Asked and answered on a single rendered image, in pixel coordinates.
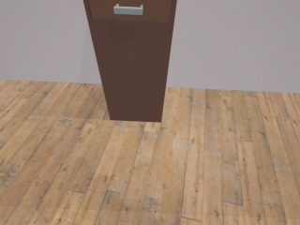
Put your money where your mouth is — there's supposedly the drawer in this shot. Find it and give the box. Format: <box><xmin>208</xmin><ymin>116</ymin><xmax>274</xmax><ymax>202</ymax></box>
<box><xmin>88</xmin><ymin>0</ymin><xmax>172</xmax><ymax>22</ymax></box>

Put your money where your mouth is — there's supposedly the handle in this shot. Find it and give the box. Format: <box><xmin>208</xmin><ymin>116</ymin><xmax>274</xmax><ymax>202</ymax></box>
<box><xmin>113</xmin><ymin>4</ymin><xmax>143</xmax><ymax>15</ymax></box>

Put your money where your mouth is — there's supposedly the cabinet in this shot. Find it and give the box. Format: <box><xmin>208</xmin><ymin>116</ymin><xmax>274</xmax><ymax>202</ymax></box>
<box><xmin>83</xmin><ymin>0</ymin><xmax>177</xmax><ymax>123</ymax></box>

